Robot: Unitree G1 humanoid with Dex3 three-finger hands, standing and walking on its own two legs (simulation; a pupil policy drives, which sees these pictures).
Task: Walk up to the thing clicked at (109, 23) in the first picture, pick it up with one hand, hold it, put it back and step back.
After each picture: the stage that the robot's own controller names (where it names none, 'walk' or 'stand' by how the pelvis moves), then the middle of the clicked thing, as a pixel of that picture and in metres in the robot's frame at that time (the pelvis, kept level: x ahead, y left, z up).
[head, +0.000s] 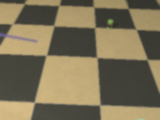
stand; (109, 24) +1.84 -0.40 -0.72
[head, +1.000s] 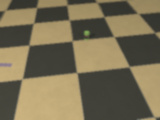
walk; (86, 35) +1.73 +0.00 -0.69
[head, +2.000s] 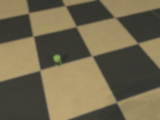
walk; (57, 61) +1.09 +0.30 -0.71
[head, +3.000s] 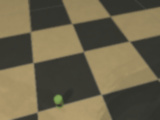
walk; (59, 101) +0.64 +0.26 -0.72
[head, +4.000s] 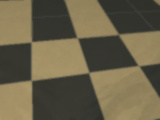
stand; out of the picture +0.39 +0.14 -0.70
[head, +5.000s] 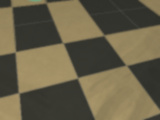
stand; out of the picture +0.32 +0.18 -0.72
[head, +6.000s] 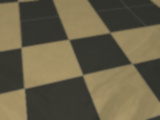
stand; out of the picture +0.33 +0.16 -0.73
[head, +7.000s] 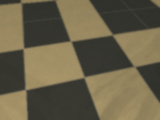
stand; out of the picture +0.32 +0.15 -0.73
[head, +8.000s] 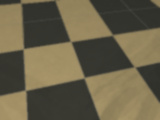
stand; out of the picture +0.31 +0.15 -0.73
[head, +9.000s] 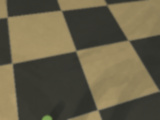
go down; out of the picture +0.34 +0.16 -0.67
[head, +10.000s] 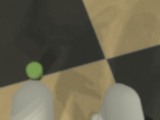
go down; (35, 72) +0.40 +0.19 -0.30
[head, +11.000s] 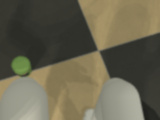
close in; (22, 67) +0.40 +0.21 -0.27
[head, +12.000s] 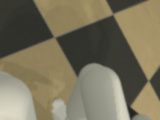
close; out of the picture +0.39 +0.24 -0.22
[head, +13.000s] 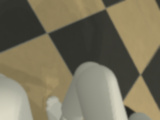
close; out of the picture +0.39 +0.25 -0.22
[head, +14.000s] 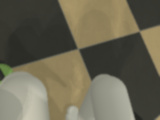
lift; (0, 80) +0.31 +0.22 -0.17
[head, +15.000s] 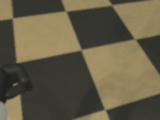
hold; out of the picture +0.28 +0.11 -0.62
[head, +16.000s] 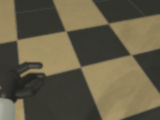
go down; out of the picture +0.25 +0.12 -0.71
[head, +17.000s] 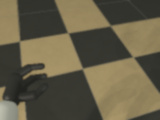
hold; out of the picture +0.25 +0.11 -0.70
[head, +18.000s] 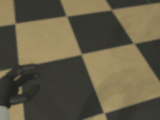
stand; out of the picture +0.26 +0.11 -0.67
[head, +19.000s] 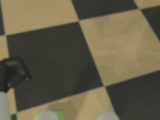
crouch; (53, 115) +0.29 +0.12 -0.53
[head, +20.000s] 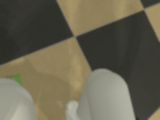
lower; (4, 86) +0.32 +0.17 -0.26
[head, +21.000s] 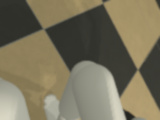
lower; out of the picture +0.33 +0.18 -0.25
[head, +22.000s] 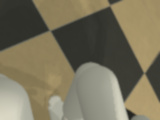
lower; out of the picture +0.33 +0.19 -0.25
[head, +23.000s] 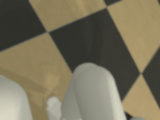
lower; out of the picture +0.34 +0.19 -0.25
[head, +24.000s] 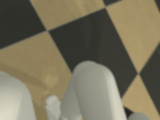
lower; out of the picture +0.35 +0.19 -0.25
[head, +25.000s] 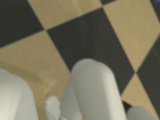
loosen; out of the picture +0.32 +0.17 -0.24
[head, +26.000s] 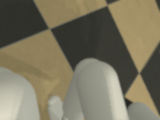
withdraw; out of the picture +0.27 +0.15 -0.23
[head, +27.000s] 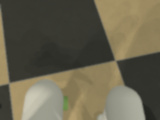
walk; (55, 103) +0.28 +0.11 -0.34
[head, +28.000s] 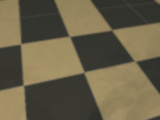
stand; out of the picture +0.18 +0.09 -0.68
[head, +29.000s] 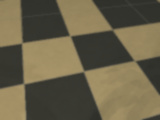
stand; out of the picture +0.20 +0.11 -0.69
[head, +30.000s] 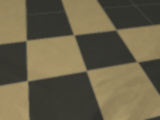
stand; out of the picture +0.20 +0.10 -0.72
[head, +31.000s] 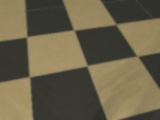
walk; out of the picture +0.23 +0.09 -0.74
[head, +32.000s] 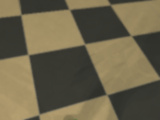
walk; out of the picture +0.35 +0.00 -0.73
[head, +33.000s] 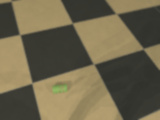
walk; (59, 88) +0.61 +0.15 -0.71
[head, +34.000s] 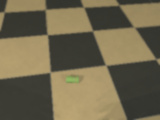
stand; (72, 79) +0.85 +0.10 -0.73
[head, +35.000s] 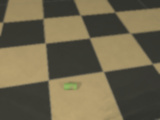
stand; (70, 86) +0.85 +0.11 -0.75
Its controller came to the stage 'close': yes
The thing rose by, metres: 0.28
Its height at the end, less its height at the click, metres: -0.02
